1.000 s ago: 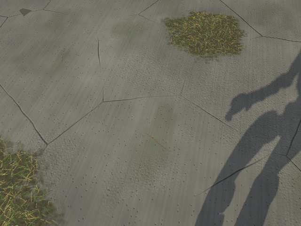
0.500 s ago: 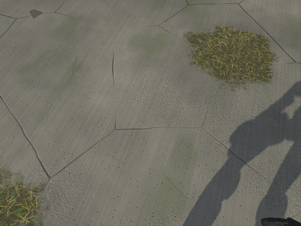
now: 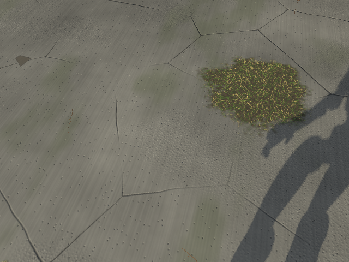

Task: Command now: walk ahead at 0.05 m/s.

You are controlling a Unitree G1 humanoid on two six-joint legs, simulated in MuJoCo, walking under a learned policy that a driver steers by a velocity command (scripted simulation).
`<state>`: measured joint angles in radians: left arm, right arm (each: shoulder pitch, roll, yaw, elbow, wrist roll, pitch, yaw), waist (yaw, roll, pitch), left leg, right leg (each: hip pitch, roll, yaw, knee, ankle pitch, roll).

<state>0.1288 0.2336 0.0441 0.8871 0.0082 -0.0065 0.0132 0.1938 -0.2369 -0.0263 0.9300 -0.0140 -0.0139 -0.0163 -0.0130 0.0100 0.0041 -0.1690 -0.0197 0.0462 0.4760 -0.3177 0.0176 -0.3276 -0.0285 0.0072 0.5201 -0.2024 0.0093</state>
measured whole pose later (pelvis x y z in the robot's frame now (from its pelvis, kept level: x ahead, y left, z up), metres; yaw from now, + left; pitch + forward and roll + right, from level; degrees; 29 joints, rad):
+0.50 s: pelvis +0.01 -0.01 +0.00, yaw +0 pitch -2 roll +0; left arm 0.10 0.22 0.05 1.04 0.00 0.01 0.03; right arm 0.23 -0.22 -0.03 1.07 -0.01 0.00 -0.04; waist -0.01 0.00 0.04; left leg -0.12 0.01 0.04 0.49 -0.34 0.00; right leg -0.27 0.00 0.00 0.52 -0.22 -0.01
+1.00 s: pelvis +0.00 -0.01 +0.00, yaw -1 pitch -1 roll +0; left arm 0.15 0.20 0.04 1.11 0.00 0.02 0.04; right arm 0.30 -0.18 -0.01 1.12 -0.01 -0.01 -0.04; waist 0.00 -0.01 0.04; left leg -0.13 0.01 0.05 0.48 -0.33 0.00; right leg -0.28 0.00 0.00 0.49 -0.19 -0.01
